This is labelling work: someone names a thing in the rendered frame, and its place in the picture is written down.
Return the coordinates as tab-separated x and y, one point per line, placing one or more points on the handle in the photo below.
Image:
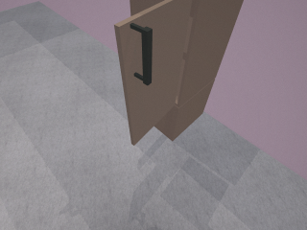
147	52

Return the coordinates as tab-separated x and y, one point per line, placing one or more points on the cupboard door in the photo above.
147	104

